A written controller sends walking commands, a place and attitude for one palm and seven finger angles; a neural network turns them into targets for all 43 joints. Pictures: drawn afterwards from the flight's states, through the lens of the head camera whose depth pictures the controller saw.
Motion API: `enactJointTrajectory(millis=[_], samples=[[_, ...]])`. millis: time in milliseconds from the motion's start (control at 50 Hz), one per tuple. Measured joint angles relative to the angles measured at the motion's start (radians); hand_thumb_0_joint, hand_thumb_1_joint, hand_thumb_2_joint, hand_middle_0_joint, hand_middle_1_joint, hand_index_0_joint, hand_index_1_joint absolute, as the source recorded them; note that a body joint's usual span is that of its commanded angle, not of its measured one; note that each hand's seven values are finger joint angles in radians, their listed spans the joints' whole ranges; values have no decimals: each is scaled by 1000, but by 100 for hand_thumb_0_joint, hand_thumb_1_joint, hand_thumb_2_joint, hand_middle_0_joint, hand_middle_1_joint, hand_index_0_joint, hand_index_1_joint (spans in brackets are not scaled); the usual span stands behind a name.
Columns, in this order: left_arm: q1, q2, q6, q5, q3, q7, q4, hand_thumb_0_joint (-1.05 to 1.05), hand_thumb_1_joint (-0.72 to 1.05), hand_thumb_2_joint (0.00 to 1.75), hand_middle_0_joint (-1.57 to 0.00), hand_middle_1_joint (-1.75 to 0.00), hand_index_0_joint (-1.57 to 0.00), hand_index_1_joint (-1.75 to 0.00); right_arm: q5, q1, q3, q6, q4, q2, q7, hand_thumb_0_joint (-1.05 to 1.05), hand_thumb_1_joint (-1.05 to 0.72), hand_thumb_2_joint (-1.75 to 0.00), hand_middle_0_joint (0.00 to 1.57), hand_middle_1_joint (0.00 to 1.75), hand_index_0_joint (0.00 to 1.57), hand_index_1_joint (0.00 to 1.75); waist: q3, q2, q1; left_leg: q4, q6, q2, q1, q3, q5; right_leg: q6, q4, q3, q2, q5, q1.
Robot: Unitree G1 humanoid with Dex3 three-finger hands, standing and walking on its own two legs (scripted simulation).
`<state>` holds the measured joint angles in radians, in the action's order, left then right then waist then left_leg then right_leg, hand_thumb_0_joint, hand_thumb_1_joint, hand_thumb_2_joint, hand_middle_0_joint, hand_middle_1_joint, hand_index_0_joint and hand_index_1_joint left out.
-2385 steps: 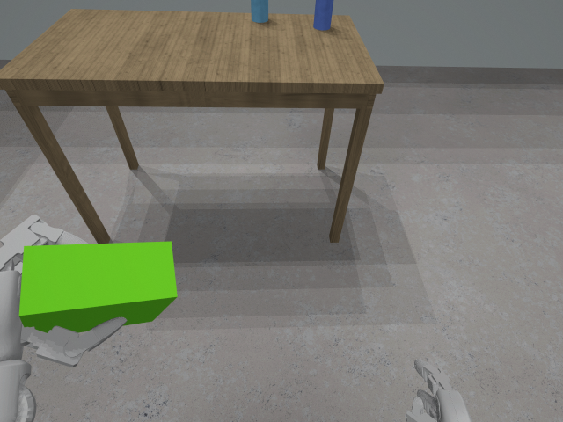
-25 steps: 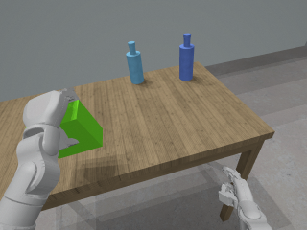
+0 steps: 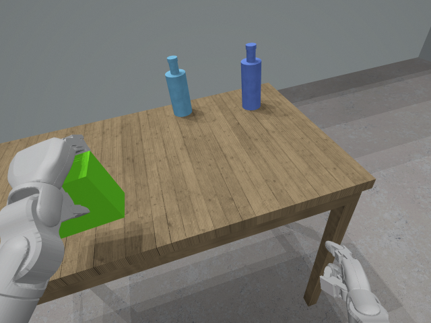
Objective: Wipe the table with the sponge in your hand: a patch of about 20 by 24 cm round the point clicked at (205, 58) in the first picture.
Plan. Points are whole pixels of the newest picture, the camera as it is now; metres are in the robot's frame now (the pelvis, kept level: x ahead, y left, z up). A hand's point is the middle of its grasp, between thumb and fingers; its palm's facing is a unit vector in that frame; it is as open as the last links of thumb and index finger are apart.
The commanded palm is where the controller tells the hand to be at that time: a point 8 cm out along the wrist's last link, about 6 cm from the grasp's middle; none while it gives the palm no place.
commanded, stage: bring the sponge back beside the body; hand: left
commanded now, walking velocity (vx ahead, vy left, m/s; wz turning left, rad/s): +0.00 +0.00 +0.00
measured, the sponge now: (81, 203) +0.25 +0.30 +0.13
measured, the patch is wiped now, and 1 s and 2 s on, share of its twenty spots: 0.95 0.95 0.95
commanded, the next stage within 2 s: step back with the hand held close in 1.40 s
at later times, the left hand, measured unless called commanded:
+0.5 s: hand (63, 197) +0.22 +0.28 +0.19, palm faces +0.24 -0.16 -0.96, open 10.2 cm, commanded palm +0.17 +0.28 +0.26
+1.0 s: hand (46, 220) +0.18 +0.29 +0.18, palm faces +0.25 -0.14 -0.96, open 10.2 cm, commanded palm +0.13 +0.29 +0.25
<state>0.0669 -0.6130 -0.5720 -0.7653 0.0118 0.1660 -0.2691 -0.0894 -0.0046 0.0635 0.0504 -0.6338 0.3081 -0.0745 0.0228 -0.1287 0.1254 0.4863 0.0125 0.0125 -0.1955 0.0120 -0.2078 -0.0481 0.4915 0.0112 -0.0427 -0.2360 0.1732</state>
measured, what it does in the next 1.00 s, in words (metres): stands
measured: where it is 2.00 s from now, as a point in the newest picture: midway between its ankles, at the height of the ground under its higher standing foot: outside the picture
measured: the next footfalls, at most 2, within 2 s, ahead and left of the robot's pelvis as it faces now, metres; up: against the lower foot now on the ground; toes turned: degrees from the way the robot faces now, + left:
none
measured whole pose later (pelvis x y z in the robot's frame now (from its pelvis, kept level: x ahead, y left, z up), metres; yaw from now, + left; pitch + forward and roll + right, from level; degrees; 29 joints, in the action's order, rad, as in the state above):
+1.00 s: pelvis -0.01 +0.01 +0.00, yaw +0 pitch -8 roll +0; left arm -0.21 -0.59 -0.49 -0.75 -0.03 0.09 -0.48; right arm -0.07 0.00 0.08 0.03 -0.63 0.26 -0.06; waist 0.02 -0.13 0.15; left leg 0.48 0.00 0.01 -0.15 0.01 -0.19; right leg -0.04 0.46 0.00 -0.04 -0.21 0.12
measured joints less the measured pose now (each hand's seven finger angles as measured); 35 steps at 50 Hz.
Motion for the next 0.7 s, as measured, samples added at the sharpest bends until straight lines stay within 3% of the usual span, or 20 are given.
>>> enactJointTrajectory(millis=[180,400,700], samples=[[-33,-3,59,-6,16,-21,-68,0,-52,105,-70,-135,-75,-130,8,19,1,-23,-7,-24,-4,2,-91,-90,19,30,20,30,-1,-5,25,3,-4,-4,15,4,-1,4,-4,4,4,1,-20],[-71,44,46,9,8,-37,-96,0,-52,105,-70,-135,-75,-131,8,34,31,-20,13,-59,8,2,-91,-90,20,30,20,30,4,-9,20,-16,-11,-10,16,-1,15,13,-25,-2,10,19,-21],[-165,37,47,12,-18,-63,-164,0,-52,105,-70,-135,-75,-131,12,14,13,-18,-1,-36,10,2,-91,-90,20,30,20,30,-8,-2,26,-15,-16,-11,35,-5,15,17,-33,-7,11,25,-43]])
